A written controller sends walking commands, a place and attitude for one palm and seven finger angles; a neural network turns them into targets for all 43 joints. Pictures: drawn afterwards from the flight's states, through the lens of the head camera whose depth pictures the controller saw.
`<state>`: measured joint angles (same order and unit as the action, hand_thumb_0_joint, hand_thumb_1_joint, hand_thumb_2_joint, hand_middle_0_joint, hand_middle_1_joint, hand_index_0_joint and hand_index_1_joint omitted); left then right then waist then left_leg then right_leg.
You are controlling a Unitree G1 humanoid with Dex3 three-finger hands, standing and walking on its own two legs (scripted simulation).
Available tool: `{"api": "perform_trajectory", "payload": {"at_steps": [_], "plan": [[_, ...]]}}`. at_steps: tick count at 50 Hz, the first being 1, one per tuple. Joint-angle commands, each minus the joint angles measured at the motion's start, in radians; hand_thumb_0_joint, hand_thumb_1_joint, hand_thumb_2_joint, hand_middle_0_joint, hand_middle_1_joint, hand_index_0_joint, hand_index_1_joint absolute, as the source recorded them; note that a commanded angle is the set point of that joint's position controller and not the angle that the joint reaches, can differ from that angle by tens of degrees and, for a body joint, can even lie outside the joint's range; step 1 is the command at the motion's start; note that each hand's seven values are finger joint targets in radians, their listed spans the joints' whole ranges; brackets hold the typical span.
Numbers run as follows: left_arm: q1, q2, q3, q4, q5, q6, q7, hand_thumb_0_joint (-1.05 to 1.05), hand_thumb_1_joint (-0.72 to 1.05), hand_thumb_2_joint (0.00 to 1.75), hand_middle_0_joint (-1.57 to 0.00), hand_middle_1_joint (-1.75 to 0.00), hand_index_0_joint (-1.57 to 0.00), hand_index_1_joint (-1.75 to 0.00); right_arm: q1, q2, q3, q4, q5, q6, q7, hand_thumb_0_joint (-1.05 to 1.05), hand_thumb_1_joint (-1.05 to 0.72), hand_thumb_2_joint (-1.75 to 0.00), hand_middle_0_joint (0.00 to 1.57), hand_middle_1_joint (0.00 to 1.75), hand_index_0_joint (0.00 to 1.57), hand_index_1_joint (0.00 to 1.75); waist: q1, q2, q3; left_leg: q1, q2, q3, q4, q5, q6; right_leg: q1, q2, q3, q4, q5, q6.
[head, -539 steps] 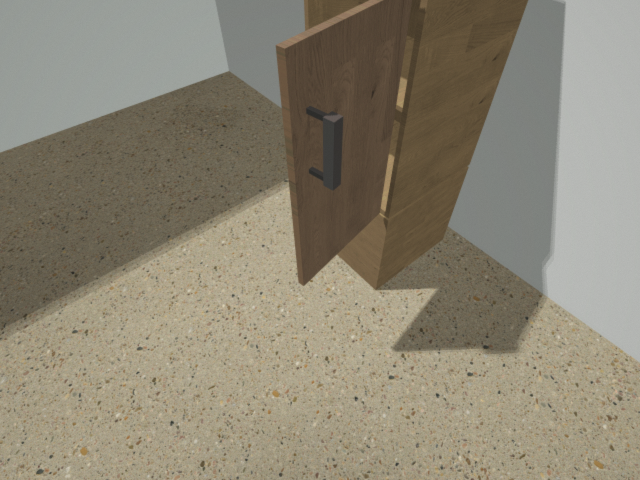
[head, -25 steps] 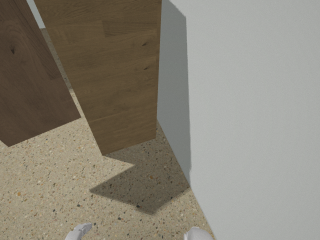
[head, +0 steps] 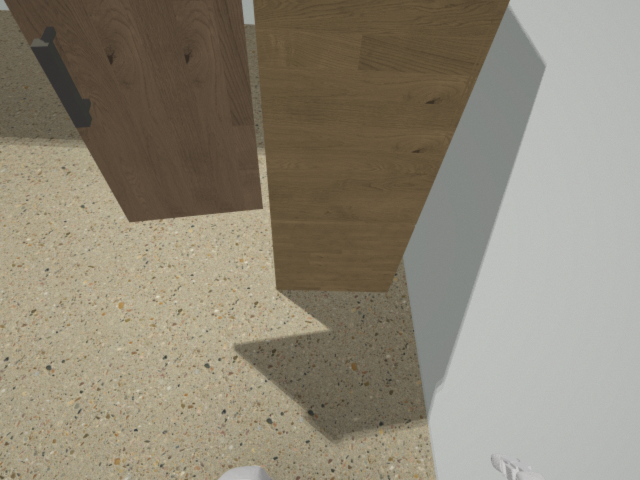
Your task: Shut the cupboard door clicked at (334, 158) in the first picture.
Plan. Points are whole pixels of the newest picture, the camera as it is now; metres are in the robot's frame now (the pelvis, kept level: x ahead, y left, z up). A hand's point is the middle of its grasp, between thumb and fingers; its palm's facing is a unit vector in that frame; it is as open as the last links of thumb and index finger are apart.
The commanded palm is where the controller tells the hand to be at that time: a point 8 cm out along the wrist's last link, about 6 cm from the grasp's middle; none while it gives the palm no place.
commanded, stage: turn to face it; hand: left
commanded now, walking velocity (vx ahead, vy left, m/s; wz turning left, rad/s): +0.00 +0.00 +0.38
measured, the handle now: (67, 78) +0.66 +0.47 +0.08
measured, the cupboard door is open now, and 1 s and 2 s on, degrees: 100 100 100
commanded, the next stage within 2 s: take the last steps up to it in 0.48 s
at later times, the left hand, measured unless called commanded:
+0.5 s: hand out of the picture +0.07 +0.19 -0.15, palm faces +0.14 -0.97 -0.22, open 7.4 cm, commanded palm none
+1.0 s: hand out of the picture -0.09 +0.18 -0.16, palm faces +0.37 -0.91 -0.19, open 7.4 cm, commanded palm none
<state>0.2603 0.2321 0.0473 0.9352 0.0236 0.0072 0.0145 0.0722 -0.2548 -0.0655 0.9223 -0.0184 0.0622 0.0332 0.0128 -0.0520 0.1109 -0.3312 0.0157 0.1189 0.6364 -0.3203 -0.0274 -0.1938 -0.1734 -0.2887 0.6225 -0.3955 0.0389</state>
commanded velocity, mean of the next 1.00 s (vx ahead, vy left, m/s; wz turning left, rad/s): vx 0.13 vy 0.04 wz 0.19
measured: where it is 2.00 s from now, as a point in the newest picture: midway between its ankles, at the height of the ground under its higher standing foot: (272, 447)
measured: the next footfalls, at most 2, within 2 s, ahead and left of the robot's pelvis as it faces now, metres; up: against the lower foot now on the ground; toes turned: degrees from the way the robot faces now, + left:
left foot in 0.02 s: +0.06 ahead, +0.10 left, +0.00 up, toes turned +7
right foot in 0.54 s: +0.04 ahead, -0.13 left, +0.00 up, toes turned +6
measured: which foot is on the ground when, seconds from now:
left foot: up 0.00-0.00, down 0.02-0.54, up 0.56-1.00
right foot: down 0.00-0.00, up 0.02-0.52, down 0.54-1.00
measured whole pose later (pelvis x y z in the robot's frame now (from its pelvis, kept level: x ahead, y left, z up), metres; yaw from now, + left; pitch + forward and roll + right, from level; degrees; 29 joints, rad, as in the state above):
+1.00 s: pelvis +0.03 +0.03 +0.01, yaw +16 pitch +0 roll +1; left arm 0.41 0.19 0.05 1.11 0.03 -0.03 0.00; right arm 0.17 -0.21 -0.07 1.02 -0.02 0.01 0.04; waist 0.06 -0.04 0.04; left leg -0.30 0.03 0.09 0.55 -0.31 -0.02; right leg -0.10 -0.12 -0.16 0.43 -0.32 0.05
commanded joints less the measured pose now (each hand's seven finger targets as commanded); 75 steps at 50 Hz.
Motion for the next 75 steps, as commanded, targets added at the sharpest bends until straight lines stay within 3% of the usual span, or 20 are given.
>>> {"api": "perform_trajectory", "payload": {"at_steps": [1, 4, 9, 18, 24, 25, 27, 29, 32, 37, 45, 49, 51, 52, 55, 58, 70, 73, 74, 75], "plan": [[-0.092, 0.092, 0.018, -0.138, -0.012, -0.006, 0.001, 0.0, 0.9, 0.9, -0.2, -0.3, -0.2, -0.3, 0.244, -0.276, -0.056, -0.025, -0.001, -0.036, -0.022, 0.0, -0.9, -0.9, 0.2, 0.3, 0.2, 0.3, -0.127, 0.31, -0.263, 0.394, 0.418, -0.459, -0.237, 0.824, 0.255, -0.367, 0.04, 0.178, 0.514, -0.269, 0.034], [-0.102, 0.107, 0.027, -0.078, -0.01, 0.023, 0.01, 0.0, 0.9, 0.9, -0.2, -0.3, -0.2, -0.3, 0.107, -0.206, -0.035, -0.05, -0.001, -0.04, -0.052, 0.0, -0.9, -0.9, 0.2, 0.3, 0.2, 0.3, -0.068, 0.223, -0.168, 0.219, 0.321, -0.363, -0.281, 0.55, 0.233, -0.384, 0.031, 0.304, 0.582, -0.13, 0.035], [-0.009, 0.093, 0.028, -0.023, -0.003, 0.03, -0.002, 0.0, 0.9, 0.9, -0.2, -0.3, -0.2, -0.3, 0.07, -0.152, -0.014, -0.05, 0.006, -0.057, -0.051, 0.0, -0.9, -0.9, 0.2, 0.3, 0.2, 0.3, -0.01, 0.168, -0.169, 0.21, 0.222, -0.245, -0.31, 0.526, 0.181, -0.346, 0.058, 0.288, 0.542, 0.036, 0.047], [-0.101, 0.054, 0.015, -0.055, -0.01, 0.021, 0.004, 0.0, 0.9, 0.9, -0.2, -0.3, -0.2, -0.3, 0.153, -0.13, -0.019, -0.001, -0.004, -0.051, -0.051, 0.0, -0.9, -0.9, 0.2, 0.3, 0.2, 0.3, -0.043, 0.176, -0.144, 0.204, 0.234, -0.323, -0.305, 0.469, 0.205, -0.264, 0.104, 0.267, 0.282, -0.035, 0.035], [-0.009, 0.044, 0.018, -0.028, -0.018, 0.004, 0.014, 0.0, 0.9, 0.9, -0.2, -0.3, -0.2, -0.3, 0.125, -0.11, -0.024, 0.01, 0.001, -0.041, -0.049, 0.0, -0.9, -0.9, 0.2, 0.3, 0.2, 0.3, 0.007, 0.169, -0.159, 0.045, 0.177, -0.371, -0.241, 0.335, 0.159, 0.04, 0.149, 0.244, -0.114, 0.121, 0.0], [0.023, 0.069, 0.023, -0.019, -0.015, -0.006, 0.02, 0.0, 0.9, 0.9, -0.2, -0.3, -0.2, -0.3, 0.125, -0.084, -0.021, 0.009, 0.008, -0.042, -0.045, 0.0, -0.9, -0.9, 0.2, 0.3, 0.2, 0.3, 0.02, 0.107, -0.168, -0.024, 0.131, -0.339, -0.183, 0.25, 0.114, 0.147, 0.101, 0.289, -0.244, 0.192, -0.01], [0.027, 0.183, 0.036, -0.023, 0.001, -0.02, 0.026, 0.0, 0.9, 0.9, -0.2, -0.3, -0.2, -0.3, 0.127, -0.011, -0.011, -0.014, 0.015, -0.037, -0.034, 0.0, -0.9, -0.9, 0.2, 0.3, 0.2, 0.3, 0.021, -0.199, -0.125, -0.17, -0.064, -0.132, 0.134, -0.226, 0.002, 0.12, -0.263, 0.578, -0.368, 0.311, -0.175], [-0.04, 0.128, 0.026, -0.034, -0.006, -0.026, 0.027, 0.0, 0.9, 0.9, -0.2, -0.3, -0.2, -0.3, 0.122, -0.041, -0.029, 0.022, 0.0, -0.009, -0.033, 0.0, -0.9, -0.9, 0.2, 0.3, 0.2, 0.3, -0.003, -0.179, -0.073, -0.166, -0.026, -0.167, 0.396, -0.206, -0.003, -0.005, -0.202, 0.537, -0.372, 0.358, -0.214], [-0.042, 0.08, 0.023, -0.029, -0.01, -0.04, 0.019, 0.0, 0.9, 0.9, -0.2, -0.3, -0.2, -0.3, 0.164, -0.017, -0.026, 0.064, -0.004, -0.016, -0.022, 0.0, -0.9, -0.9, 0.2, 0.3, 0.2, 0.3, -0.013, -0.096, -0.065, -0.242, 0.009, -0.145, 0.488, -0.06, -0.025, 0.091, -0.129, 0.391, -0.369, 0.34, -0.159], [0.081, 0.077, 0.029, 0.033, -0.003, -0.062, 0.015, 0.0, 0.9, 0.9, -0.2, -0.3, -0.2, -0.3, 0.1, -0.004, -0.025, 0.055, -0.008, -0.029, -0.01, 0.0, -0.9, -0.9, 0.2, 0.3, 0.2, 0.3, 0.039, -0.062, -0.044, -0.293, 0.046, -0.127, 0.381, -0.019, -0.033, 0.17, -0.172, 0.412, -0.428, 0.152, -0.167], [0.145, 0.116, 0.033, 0.114, 0.011, -0.066, -0.003, 0.0, 0.9, 0.9, -0.2, -0.3, -0.2, -0.3, 0.026, 0.019, -0.004, 0.023, -0.003, -0.06, 0.006, 0.0, -0.9, -0.9, 0.2, 0.3, 0.2, 0.3, 0.057, -0.13, -0.024, -0.144, 0.022, -0.041, 0.04, -0.052, -0.006, 0.126, -0.173, 0.344, -0.429, 0.096, -0.173], [0.084, 0.097, 0.028, 0.121, 0.001, -0.055, -0.012, 0.0, 0.9, 0.9, -0.2, -0.3, -0.2, -0.3, 0.221, -0.016, -0.005, 0.089, -0.001, -0.086, -0.01, 0.0, -0.9, -0.9, 0.2, 0.3, 0.2, 0.3, -0.051, -0.011, -0.062, 0.318, -0.02, 0.015, -0.216, 0.037, 0.013, -0.164, -0.073, 0.23, -0.257, -0.016, -0.101], [0.026, -0.003, 0.005, 0.063, -0.007, -0.056, -0.023, 0.0, 0.9, 0.9, -0.2, -0.3, -0.2, -0.3, 0.446, -0.172, -0.043, 0.128, -0.013, -0.094, -0.037, 0.0, -0.9, -0.9, 0.2, 0.3, 0.2, 0.3, -0.146, 0.332, -0.13, 0.505, 0.333, -0.471, -0.385, -0.096, 0.168, -0.45, 0.11, 0.1, 0.262, -0.169, -0.028], [-0.031, 0.007, 0.002, 0.038, 0.0, -0.059, -0.018, 0.0, 0.9, 0.9, -0.2, -0.3, -0.2, -0.3, 0.448, -0.182, -0.036, 0.132, -0.016, -0.092, -0.046, 0.0, -0.9, -0.9, 0.2, 0.3, 0.2, 0.3, -0.146, 0.261, -0.106, 0.422, 0.393, -0.527, -0.428, -0.114, 0.228, -0.491, 0.088, 0.19, 0.436, -0.184, -0.053], [-0.015, 0.005, 0.009, 0.085, 0.004, -0.049, -0.029, 0.0, 0.9, 0.9, -0.2, -0.3, -0.2, -0.3, 0.29, -0.062, 0.002, 0.095, -0.008, -0.113, -0.058, 0.0, -0.9, -0.9, 0.2, 0.3, 0.2, 0.3, -0.055, 0.175, -0.019, 0.257, 0.299, -0.334, -0.455, 0.067, 0.193, -0.472, 0.027, 0.272, 0.545, 0.03, -0.053], [0.034, -0.013, 0.006, 0.109, 0.0, -0.037, -0.029, 0.0, 0.9, 0.9, -0.2, -0.3, -0.2, -0.3, 0.295, -0.026, 0.016, 0.109, -0.001, -0.136, -0.061, 0.0, -0.9, -0.9, 0.2, 0.3, 0.2, 0.3, -0.016, 0.149, -0.044, 0.266, 0.259, -0.199, -0.449, 0.341, 0.185, -0.422, 0.039, 0.265, 0.493, 0.108, -0.037], [-0.194, -0.025, 0.002, 0.007, -0.002, -0.03, -0.033, 0.0, 0.9, 0.9, -0.2, -0.3, -0.2, -0.3, 0.389, -0.024, 0.014, 0.184, -0.016, -0.124, -0.066, 0.0, -0.9, -0.9, 0.2, 0.3, 0.2, 0.3, -0.042, 0.138, 0.014, 0.263, 0.244, -0.131, -0.377, 0.506, 0.176, -0.257, 0.101, 0.188, 0.067, 0.15, -0.065], [0.007, 0.022, 0.021, 0.059, -0.001, -0.044, -0.027, 0.0, 0.9, 0.9, -0.2, -0.3, -0.2, -0.3, 0.371, -0.022, 0.017, 0.195, -0.004, -0.121, -0.066, 0.0, -0.9, -0.9, 0.2, 0.3, 0.2, 0.3, 0.059, 0.077, -0.083, 0.159, 0.17, -0.076, -0.109, 0.57, 0.116, 0.114, 0.139, 0.183, -0.103, 0.248, -0.094], [0.143, 0.094, 0.041, 0.101, 0.001, -0.058, -0.017, 0.0, 0.9, 0.9, -0.2, -0.3, -0.2, -0.3, 0.372, 0.002, 0.018, 0.181, 0.008, -0.124, -0.06, 0.0, -0.9, -0.9, 0.2, 0.3, 0.2, 0.3, 0.104, -0.045, -0.177, -0.038, 0.089, -0.015, 0.114, 0.392, 0.067, 0.373, -0.022, 0.375, -0.118, 0.361, -0.163], [0.235, 0.171, 0.055, 0.127, -0.007, -0.06, -0.01, 0.0, 0.9, 0.9, -0.2, -0.3, -0.2, -0.3, 0.391, 0.027, 0.017, 0.159, 0.017, -0.122, -0.061, 0.0, -0.9, -0.9, 0.2, 0.3, 0.2, 0.3, 0.111, -0.217, -0.251, -0.225, -0.037, 0.026, 0.433, -0.255, 0.019, 0.509, -0.281, 0.69, -0.244, 0.507, -0.297]]}}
